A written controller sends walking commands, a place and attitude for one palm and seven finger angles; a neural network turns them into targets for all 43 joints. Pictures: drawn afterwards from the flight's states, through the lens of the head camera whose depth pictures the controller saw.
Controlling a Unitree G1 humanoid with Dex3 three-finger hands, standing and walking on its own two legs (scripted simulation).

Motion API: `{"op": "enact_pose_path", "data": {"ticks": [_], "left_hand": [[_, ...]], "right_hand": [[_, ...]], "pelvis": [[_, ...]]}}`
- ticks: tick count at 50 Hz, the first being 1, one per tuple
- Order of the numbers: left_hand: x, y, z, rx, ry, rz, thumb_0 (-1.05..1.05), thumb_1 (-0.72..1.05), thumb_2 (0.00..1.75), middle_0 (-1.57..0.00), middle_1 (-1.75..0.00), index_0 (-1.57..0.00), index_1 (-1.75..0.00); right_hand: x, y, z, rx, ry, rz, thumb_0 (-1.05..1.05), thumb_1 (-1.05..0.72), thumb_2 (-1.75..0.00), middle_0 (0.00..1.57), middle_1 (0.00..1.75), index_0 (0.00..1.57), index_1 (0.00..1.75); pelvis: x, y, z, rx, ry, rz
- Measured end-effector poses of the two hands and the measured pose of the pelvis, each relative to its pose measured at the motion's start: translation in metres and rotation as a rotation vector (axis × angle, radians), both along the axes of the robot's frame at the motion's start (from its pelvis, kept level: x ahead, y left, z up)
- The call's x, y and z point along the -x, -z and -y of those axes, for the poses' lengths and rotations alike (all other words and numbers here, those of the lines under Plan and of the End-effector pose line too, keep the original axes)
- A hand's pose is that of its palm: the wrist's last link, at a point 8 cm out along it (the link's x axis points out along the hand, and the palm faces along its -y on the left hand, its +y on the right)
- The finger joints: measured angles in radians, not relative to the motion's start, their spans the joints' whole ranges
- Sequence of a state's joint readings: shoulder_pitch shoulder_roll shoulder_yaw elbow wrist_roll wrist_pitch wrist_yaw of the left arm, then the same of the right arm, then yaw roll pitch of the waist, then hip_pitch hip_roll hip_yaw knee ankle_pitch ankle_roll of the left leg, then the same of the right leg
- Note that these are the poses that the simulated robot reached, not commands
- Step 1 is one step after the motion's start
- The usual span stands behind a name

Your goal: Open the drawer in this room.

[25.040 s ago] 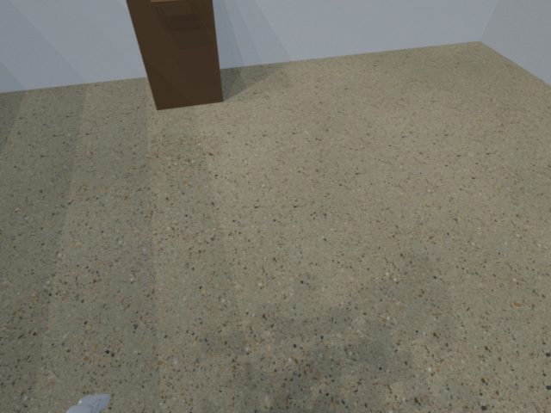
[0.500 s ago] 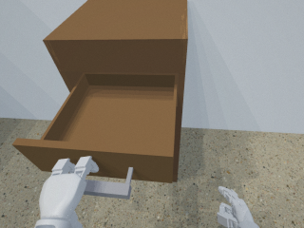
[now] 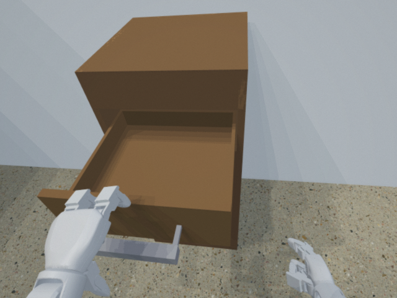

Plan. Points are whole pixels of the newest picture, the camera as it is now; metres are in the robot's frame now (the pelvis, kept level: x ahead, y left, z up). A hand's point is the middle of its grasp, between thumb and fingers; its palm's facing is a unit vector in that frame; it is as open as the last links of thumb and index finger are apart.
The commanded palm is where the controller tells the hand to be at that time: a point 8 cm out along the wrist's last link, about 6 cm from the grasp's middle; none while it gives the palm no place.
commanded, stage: lift the hand off the handle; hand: left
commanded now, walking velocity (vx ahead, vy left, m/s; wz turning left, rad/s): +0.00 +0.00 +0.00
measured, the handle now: (131, 237) +0.22 +0.18 +0.03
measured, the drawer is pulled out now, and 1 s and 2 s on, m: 0.30 0.30 0.30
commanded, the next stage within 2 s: draw the hand back to the body in 0.62 s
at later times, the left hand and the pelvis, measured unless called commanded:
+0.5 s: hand (88, 214) +0.19 +0.20 +0.17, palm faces +0.20 -0.16 -0.97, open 13.9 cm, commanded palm +0.14 +0.20 +0.23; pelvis +0.00 +0.01 +0.01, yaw +0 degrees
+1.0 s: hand (71, 218) +0.18 +0.22 +0.17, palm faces +0.14 -0.13 -0.98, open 13.9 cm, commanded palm +0.14 +0.22 +0.23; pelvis +0.00 +0.00 +0.01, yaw +1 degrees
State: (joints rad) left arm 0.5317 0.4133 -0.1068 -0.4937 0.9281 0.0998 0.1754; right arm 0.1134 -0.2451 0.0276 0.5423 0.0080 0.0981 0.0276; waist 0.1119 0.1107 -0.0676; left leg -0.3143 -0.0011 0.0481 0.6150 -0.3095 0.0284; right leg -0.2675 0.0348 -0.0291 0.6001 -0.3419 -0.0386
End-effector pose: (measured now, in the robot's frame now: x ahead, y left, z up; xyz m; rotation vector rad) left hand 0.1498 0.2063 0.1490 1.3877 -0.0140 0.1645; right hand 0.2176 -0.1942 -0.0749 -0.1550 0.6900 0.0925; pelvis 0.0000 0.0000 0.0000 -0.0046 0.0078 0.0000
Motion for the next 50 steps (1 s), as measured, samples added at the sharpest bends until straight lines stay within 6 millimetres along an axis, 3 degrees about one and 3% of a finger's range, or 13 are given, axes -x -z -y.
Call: {"op": "enact_pose_path", "data": {"ticks": [10, 29, 40, 50], "left_hand": [[-0.003, -0.029, -0.005, -0.017, 0.007, 0.029, 0.0, -0.49, 0.3, -0.32, -1.21, -0.32, -1.2], [-0.005, -0.08, 0.003, -0.029, 0.058, 0.103, 0.0, -0.5, 0.3, -0.32, -1.21, -0.32, -1.2], [-0.005, -0.071, 0.001, -0.034, 0.055, 0.033, 0.0, -0.5, 0.3, -0.32, -1.21, -0.32, -1.2], [0.001, -0.072, -0.018, -0.047, 0.012, 0.014, 0.0, -0.5, 0.3, -0.32, -1.21, -0.32, -1.2]], "right_hand": [[-0.006, -0.007, -0.014, -0.035, -0.024, 0.006, 0.01, -0.91, -0.89, 0.19, 0.3, 0.2, 0.3], [-0.016, -0.02, -0.015, -0.061, -0.035, 0.038, 0.01, -0.91, -0.9, 0.19, 0.29, 0.2, 0.3], [-0.012, -0.018, -0.011, -0.053, -0.042, 0.032, 0.01, -0.91, -0.9, 0.19, 0.29, 0.2, 0.3], [-0.004, -0.011, 0.004, -0.02, -0.012, 0.014, 0.01, -0.91, -0.9, 0.19, 0.29, 0.2, 0.3]], "pelvis": [[-0.001, -0.006, -0.003, 0.001, 0.0, 0.029], [0.002, -0.011, -0.004, 0.0, -0.003, 0.057], [0.006, -0.011, 0.002, -0.001, -0.007, 0.053], [0.003, -0.01, 0.004, 0.003, -0.016, 0.046]]}}
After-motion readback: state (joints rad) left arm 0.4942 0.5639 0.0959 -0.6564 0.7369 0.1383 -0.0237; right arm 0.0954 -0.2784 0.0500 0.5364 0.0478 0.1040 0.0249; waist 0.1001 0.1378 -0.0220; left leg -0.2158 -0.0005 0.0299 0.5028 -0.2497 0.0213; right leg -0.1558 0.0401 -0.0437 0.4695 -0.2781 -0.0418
